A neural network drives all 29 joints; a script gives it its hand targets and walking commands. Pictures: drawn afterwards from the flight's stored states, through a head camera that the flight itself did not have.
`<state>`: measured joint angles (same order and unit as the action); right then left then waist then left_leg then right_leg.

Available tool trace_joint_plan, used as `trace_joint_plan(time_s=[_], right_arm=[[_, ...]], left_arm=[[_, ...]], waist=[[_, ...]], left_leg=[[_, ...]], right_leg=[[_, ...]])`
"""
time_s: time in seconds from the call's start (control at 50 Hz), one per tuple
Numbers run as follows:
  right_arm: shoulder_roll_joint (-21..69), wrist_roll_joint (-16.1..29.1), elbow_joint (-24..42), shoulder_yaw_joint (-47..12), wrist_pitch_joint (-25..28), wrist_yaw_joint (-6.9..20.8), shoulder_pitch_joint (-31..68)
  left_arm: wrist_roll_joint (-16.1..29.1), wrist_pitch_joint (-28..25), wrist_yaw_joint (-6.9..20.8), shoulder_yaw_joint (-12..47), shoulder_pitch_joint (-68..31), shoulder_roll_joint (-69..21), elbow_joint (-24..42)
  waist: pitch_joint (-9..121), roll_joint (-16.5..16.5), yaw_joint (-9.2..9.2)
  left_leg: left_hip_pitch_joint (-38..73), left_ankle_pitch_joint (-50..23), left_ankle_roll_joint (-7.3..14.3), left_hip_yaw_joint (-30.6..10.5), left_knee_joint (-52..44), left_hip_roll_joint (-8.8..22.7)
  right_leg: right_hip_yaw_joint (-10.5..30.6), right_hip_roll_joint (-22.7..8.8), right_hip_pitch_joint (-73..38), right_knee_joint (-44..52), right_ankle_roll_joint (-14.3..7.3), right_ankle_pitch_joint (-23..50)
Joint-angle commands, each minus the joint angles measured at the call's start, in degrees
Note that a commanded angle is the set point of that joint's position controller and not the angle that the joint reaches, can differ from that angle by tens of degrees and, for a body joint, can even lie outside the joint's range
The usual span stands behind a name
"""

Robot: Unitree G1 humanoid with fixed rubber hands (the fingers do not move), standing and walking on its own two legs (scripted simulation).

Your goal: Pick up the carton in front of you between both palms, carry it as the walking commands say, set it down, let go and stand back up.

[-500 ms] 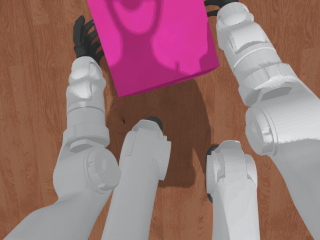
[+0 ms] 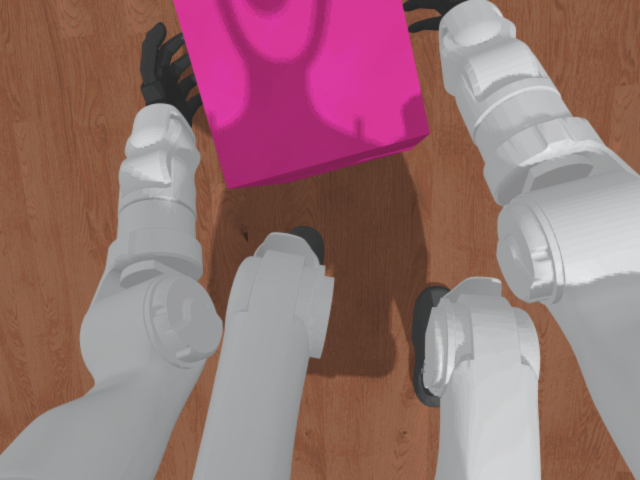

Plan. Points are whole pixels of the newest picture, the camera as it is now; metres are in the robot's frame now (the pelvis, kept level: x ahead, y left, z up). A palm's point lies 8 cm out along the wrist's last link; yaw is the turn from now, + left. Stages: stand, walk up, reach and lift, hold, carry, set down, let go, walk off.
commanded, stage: set down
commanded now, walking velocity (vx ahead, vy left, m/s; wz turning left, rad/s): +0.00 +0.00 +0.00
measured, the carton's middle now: (318, 88) +0.49 +0.13 -0.27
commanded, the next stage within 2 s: let go in 1.66 s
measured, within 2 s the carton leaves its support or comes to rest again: neither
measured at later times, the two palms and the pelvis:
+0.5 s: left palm (159, 129) +0.42 +0.30 -0.19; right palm (467, 20) +0.56 -0.03 -0.20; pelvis +0.00 +0.01 -0.01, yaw +1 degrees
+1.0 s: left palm (63, 112) +0.42 +0.32 -0.08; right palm out of the picture +0.59 -0.01 -0.07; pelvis +0.00 +0.02 +0.05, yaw +2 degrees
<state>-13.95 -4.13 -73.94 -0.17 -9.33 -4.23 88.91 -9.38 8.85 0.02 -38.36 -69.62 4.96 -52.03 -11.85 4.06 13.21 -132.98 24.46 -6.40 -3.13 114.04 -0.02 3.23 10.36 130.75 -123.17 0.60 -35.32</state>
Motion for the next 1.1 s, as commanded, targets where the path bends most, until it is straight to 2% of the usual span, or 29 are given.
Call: trace_joint_plan(time_s=[0.0,0.12,0.26,0.32,0.36,0.38,0.42,0.5,0.58,0.7,0.76,0.82,0.88,0.92,1.0,1.08], right_arm=[[32.83,1.43,6.15,-3.77,3.07,8.76,19.44],[28.48,0.74,4.27,-2.85,3.14,8.75,18.09],[22.06,1.88,5.07,-5.09,3.55,7.75,18.03],[9.97,3.57,5.78,-6.0,4.0,5.11,16.9],[-4.19,5.06,6.24,-5.9,4.8,1.81,14.36],[-7.17,5.58,6.33,-6.56,4.92,0.68,15.08],[-8.15,7.04,6.92,-8.21,5.01,0.01,16.51],[-6.73,9.62,11.95,-11.28,5.36,0.22,18.45],[-7.88,11.2,17.67,-12.18,5.03,0.12,18.74],[-11.01,9.65,24.35,-9.58,2.5,-0.53,15.87],[-12.1,9.23,27.54,-6.97,0.71,-0.97,14.4],[-12.81,9.14,25.36,-4.8,-1.14,-0.78,11.67],[-13.19,8.62,19.46,-2.8,-1.68,0.48,9.66],[-13.54,8.14,16.13,-1.54,-1.4,1.38,8.68],[-13.78,6.35,12.08,0.84,-0.58,2.39,7.03],[-13.55,4.74,13.16,1.86,-0.39,2.72,6.44]], left_arm=[[1.47,-1.18,7.89,12.29,-27.5,-22.58,-0.04],[1.57,-1.81,7.24,10.95,-25.54,-19.26,-3.12],[2.44,-3.43,5.89,9.36,-21.37,-14.56,-6.09],[3.12,-5.69,2.76,5.23,-13.05,-2.95,-9.37],[4.94,-8.09,-1.32,2.93,-6.54,10.6,-10.23],[6.44,-9.21,-2.92,3.11,-6.16,13.95,-10.07],[9.93,-10.93,-4.31,4.84,-7.82,16.06,-9.58],[17.57,-12.84,-4.13,10.74,-10.99,16.22,-8.22],[22.29,-13.06,-4.15,14.03,-9.56,16.57,-5.74],[23.9,-10.34,-6.0,15.24,-3.55,17.4,3.0],[22.45,-7.93,-7.77,15.68,-1.95,17.89,10.34],[21.05,-5.28,-8.97,16.64,-1.92,15.93,13.54],[19.69,-3.75,-9.43,17.29,-1.22,12.1,13.14],[19.02,-3.25,-9.38,17.74,-0.85,10.15,13.1],[17.9,-2.71,-8.73,17.91,-0.25,8.05,13.74],[17.12,-2.13,-8.13,16.85,1.97,7.85,15.28]], waist=[[46.64,9.69,4.56],[43.29,9.31,3.82],[43.15,9.48,5.12],[44.41,9.54,6.89],[44.73,8.92,7.65],[45.5,8.76,7.77],[47.26,9.27,7.45],[52.11,11.48,5.88],[59.37,11.65,6.17],[72.01,12.03,6.46],[78.54,10.07,6.33],[74.34,6.46,6.17],[65.29,3.14,5.32],[62.45,1.64,4.47],[61.72,0.59,3.44],[65.3,2.2,4.04]], left_leg=[[26.67,-12.27,4.17,8.14,-2.76,-2.72],[23.91,-9.92,4.72,7.69,-2.02,-2.52],[23.14,-10.11,4.08,7.87,-1.22,-1.88],[24.37,-11.74,2.99,8.55,-1.39,-1.03],[25.36,-13.64,1.96,8.83,-2.28,-0.09],[25.83,-15.09,1.6,8.59,-2.4,0.27],[26.79,-17.64,1.49,8.21,-2.0,0.68],[27.88,-21.58,1.91,7.43,-1.33,1.28],[33.28,-24.21,2.27,7.21,-2.02,1.4],[45.48,-24.88,2.69,8.03,-5.41,0.07],[52.75,-24.39,2.7,8.73,-7.91,-0.99],[53.77,-19.54,2.44,9.28,-11.26,-1.7],[51.46,-13.91,2.12,8.65,-14.35,-1.87],[51.41,-12.69,1.89,8.2,-15.89,-2.0],[52.89,-12.79,1.42,7.81,-18.29,-2.23],[54.7,-14.06,1.28,8.37,-20.91,-2.46]], right_leg=[[-1.5,-1.33,-13.91,13.97,-1.8,8.64],[-0.92,-1.81,-13.64,13.47,-2.24,6.93],[0.0,-3.15,-17.71,12.61,-1.91,8.32],[0.31,-4.57,-21.15,12.6,-0.86,9.98],[0.95,-5.91,-22.89,12.95,0.02,10.71],[1.44,-6.58,-23.55,12.97,0.39,11.5],[1.99,-7.6,-24.53,12.37,0.61,13.5],[2.04,-8.51,-28.06,10.91,0.35,17.6],[0.61,-8.43,-32.49,9.72,0.35,18.1],[-3.53,-7.12,-37.44,10.71,0.24,12.6],[-5.37,-5.81,-38.17,12.66,0.02,9.05],[-6.13,-4.9,-33.73,15.22,-0.59,3.94],[-5.95,-4.69,-27.18,17.79,-1.28,-0.35],[-5.92,-4.59,-24.32,19.55,-1.68,-1.2],[-5.86,-4.43,-22.48,23.01,-2.17,-0.73],[-5.73,-4.23,-26.67,26.52,-2.08,0.54]])
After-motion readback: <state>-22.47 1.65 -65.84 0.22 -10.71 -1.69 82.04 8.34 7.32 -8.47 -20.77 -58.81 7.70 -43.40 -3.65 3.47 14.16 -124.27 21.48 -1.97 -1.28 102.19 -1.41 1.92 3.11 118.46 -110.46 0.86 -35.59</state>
